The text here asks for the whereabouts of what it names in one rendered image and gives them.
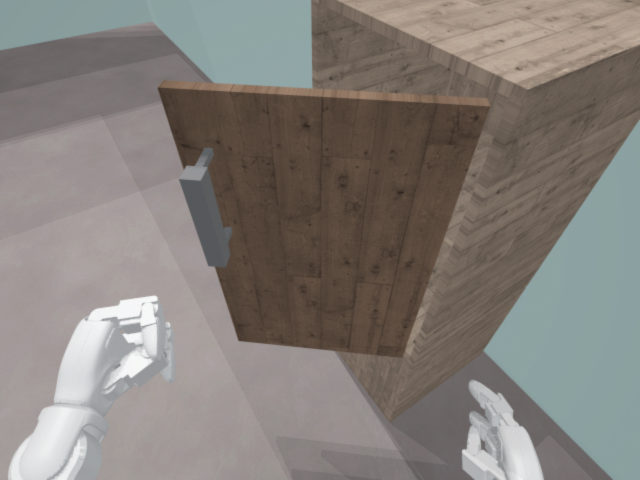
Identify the left robot hand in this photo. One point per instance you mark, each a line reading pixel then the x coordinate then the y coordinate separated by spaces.
pixel 87 374

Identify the cupboard door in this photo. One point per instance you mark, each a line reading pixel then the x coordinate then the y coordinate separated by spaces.
pixel 339 202

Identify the handle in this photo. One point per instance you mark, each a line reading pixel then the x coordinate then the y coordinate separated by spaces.
pixel 200 197

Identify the right robot hand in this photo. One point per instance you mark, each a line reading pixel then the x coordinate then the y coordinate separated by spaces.
pixel 508 445

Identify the left robot forearm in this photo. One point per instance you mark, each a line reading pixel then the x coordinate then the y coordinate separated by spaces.
pixel 64 446

